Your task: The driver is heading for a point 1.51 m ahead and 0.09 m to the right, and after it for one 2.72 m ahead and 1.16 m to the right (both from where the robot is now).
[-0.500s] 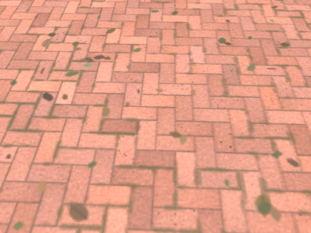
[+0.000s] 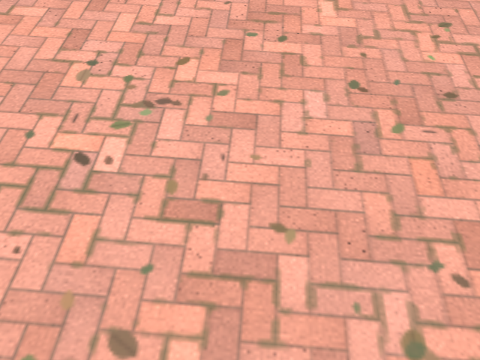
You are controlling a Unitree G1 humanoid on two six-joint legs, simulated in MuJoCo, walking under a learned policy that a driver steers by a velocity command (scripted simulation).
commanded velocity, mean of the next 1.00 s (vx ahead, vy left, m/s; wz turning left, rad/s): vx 0.45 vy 0.00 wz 0.00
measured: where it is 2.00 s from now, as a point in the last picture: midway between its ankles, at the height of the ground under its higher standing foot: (239, 195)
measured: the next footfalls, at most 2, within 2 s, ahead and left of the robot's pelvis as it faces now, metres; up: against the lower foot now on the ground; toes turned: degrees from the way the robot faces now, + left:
left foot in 0.12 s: +0.10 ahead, +0.14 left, +0.00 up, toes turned +4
right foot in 0.62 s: +0.49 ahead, -0.08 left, +0.00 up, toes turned -3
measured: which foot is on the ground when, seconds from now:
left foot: up 0.00-0.10, down 0.12-0.62, up 0.64-1.00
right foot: down 0.00-0.12, up 0.14-0.60, down 0.62-1.00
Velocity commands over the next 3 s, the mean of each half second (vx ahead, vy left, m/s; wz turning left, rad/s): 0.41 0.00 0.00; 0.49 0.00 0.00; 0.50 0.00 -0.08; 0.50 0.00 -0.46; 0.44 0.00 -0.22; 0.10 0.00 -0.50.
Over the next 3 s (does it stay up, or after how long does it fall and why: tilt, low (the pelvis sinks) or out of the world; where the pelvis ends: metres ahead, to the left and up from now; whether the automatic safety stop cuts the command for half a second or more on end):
stays up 1.45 -0.10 0.00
